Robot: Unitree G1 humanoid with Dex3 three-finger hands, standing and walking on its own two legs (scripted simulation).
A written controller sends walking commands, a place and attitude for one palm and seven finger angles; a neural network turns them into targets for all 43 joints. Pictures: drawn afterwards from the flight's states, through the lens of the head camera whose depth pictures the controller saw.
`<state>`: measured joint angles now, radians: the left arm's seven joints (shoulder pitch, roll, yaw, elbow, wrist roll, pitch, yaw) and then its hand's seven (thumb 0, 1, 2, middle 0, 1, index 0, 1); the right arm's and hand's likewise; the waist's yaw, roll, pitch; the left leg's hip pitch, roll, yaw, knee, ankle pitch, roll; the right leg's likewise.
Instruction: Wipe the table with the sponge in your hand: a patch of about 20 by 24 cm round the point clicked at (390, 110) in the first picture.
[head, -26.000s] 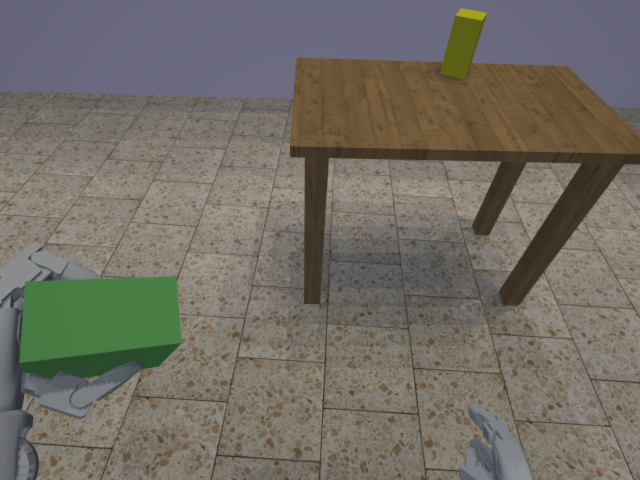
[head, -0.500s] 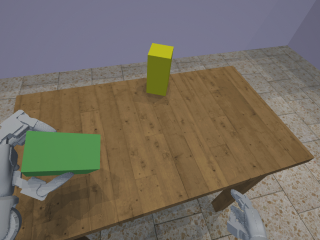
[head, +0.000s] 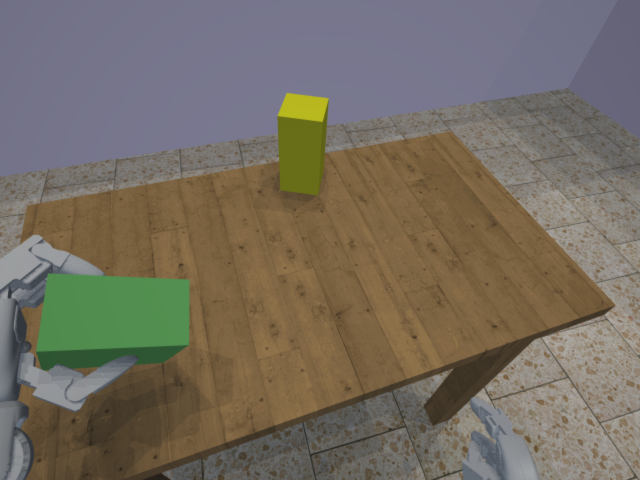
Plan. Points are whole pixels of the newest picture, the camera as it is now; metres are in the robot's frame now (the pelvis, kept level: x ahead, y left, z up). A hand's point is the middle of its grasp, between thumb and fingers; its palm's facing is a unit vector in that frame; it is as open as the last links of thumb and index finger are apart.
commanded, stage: shuffle to correct the standing spot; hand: left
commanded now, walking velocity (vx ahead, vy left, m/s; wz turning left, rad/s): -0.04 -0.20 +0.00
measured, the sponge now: (135, 325) +0.23 +0.21 +0.12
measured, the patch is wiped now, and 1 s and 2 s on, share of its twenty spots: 0.00 0.00 0.00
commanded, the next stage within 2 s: come to a stop and stand still in 0.60 s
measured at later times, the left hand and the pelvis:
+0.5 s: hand (135, 315) +0.23 +0.20 +0.16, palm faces +0.32 -0.87 -0.38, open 10.4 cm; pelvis +0.00 -0.04 +0.00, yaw -1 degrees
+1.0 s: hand (154, 326) +0.22 +0.18 +0.15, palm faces +0.34 -0.86 -0.39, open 10.4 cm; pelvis +0.01 -0.06 +0.00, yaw +0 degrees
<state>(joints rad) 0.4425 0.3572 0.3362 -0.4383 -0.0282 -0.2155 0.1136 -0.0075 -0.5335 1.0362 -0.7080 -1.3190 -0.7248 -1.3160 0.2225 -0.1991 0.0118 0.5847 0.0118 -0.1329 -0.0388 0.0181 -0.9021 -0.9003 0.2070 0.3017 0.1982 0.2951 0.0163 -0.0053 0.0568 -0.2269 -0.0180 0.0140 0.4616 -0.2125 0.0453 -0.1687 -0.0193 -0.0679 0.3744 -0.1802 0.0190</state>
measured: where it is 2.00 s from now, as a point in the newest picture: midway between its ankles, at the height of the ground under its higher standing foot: outside the picture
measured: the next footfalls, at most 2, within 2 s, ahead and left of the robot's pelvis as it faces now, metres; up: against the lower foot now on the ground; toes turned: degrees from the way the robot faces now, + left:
none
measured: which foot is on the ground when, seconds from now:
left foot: down 0.00-1.00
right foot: down 0.00-1.00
